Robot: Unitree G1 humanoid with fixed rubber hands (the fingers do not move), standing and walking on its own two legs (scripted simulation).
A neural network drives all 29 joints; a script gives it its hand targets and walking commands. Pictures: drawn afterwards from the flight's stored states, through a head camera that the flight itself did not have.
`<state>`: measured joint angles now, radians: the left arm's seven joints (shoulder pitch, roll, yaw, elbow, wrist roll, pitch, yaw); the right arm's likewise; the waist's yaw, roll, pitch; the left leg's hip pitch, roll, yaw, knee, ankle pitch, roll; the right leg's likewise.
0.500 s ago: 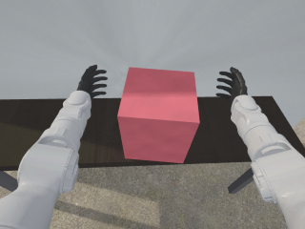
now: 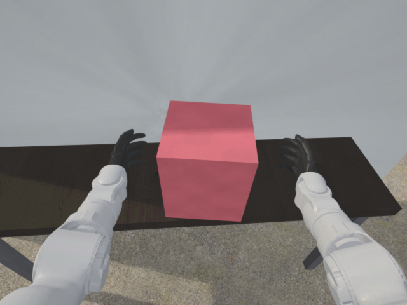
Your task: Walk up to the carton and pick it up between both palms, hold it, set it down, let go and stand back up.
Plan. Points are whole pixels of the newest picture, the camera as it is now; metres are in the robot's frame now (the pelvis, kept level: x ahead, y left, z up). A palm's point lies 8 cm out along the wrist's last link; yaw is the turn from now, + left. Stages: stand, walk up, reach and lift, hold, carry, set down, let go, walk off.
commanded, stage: set down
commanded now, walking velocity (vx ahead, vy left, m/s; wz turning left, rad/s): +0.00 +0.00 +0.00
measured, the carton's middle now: (206, 163) +0.48 +0.02 -0.03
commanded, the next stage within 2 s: let go in 1.88 s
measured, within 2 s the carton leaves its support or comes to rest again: neither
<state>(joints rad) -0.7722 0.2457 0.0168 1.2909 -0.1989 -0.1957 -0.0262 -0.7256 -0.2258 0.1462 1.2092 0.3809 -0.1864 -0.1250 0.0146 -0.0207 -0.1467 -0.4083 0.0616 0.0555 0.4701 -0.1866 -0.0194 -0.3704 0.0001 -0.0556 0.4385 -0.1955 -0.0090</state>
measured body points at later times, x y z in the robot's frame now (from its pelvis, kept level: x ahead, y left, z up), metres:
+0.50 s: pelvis +0.01 +0.00 +0.00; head +0.03 +0.01 +0.45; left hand +0.32 +0.23 -0.02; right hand +0.32 -0.18 -0.02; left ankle +0.02 +0.13 -0.74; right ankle +0.01 -0.11 -0.74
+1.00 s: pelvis +0.03 +0.01 +0.00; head +0.04 +0.02 +0.45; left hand +0.26 +0.24 -0.06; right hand +0.26 -0.18 -0.06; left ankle +0.02 +0.13 -0.74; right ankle +0.01 -0.11 -0.74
